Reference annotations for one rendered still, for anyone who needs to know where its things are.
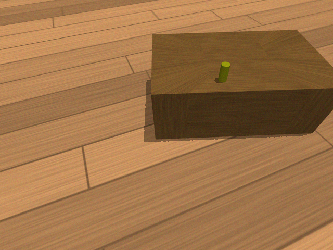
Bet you can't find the can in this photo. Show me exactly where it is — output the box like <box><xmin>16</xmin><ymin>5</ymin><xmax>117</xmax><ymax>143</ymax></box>
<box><xmin>218</xmin><ymin>61</ymin><xmax>230</xmax><ymax>83</ymax></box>

